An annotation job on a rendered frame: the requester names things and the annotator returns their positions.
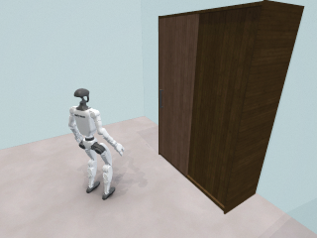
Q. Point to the robot right forearm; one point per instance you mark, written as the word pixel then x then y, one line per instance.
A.
pixel 108 138

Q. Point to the left robot thigh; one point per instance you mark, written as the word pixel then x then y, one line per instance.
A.
pixel 91 153

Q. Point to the left robot upper arm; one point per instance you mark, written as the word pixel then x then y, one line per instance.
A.
pixel 71 117

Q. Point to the right robot upper arm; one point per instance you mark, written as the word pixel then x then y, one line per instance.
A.
pixel 96 115

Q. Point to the left robot foot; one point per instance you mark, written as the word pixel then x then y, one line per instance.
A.
pixel 89 189

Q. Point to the right robot hand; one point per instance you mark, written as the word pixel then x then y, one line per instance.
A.
pixel 118 148

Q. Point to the wardrobe door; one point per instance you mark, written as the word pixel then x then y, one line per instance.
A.
pixel 178 38
pixel 225 48

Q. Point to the left robot hand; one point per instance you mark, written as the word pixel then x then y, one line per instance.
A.
pixel 78 137

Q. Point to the robot left forearm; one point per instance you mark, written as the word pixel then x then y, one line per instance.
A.
pixel 74 130

